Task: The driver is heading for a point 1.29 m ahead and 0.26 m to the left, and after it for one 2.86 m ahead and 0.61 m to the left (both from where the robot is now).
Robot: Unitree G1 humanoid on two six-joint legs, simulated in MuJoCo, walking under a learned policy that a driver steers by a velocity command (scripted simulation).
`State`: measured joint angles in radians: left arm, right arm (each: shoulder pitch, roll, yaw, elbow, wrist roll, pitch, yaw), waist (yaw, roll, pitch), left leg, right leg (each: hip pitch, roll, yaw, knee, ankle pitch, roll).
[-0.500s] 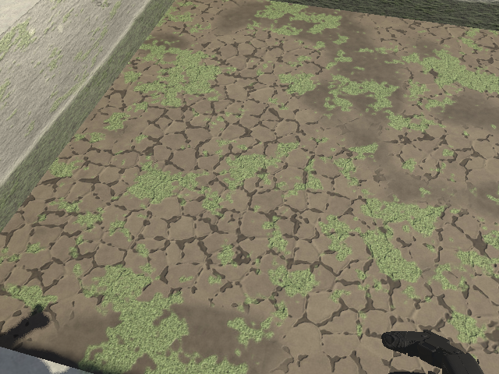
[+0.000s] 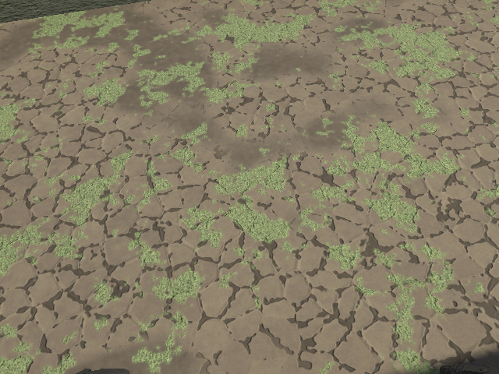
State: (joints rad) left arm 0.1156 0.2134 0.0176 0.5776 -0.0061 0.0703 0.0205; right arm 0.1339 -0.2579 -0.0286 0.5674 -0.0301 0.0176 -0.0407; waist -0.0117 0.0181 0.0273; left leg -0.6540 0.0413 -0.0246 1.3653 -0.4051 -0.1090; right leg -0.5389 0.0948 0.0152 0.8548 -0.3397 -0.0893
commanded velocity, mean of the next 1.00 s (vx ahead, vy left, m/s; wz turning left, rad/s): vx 1.00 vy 0.00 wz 0.41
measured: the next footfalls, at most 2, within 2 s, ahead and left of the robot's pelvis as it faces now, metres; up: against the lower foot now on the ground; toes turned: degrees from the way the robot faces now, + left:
left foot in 0.20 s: +0.08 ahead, +0.14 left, +0.00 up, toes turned +11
right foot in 1.20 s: +0.06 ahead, -0.04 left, +0.00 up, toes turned +19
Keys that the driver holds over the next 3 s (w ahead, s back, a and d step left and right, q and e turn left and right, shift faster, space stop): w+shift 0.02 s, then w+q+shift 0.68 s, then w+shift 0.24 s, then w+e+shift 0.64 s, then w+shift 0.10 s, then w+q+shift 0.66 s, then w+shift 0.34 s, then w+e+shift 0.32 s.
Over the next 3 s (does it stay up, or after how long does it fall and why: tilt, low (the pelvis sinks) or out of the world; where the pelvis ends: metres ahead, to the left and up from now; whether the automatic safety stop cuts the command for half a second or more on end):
stays up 0.00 0.08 0.03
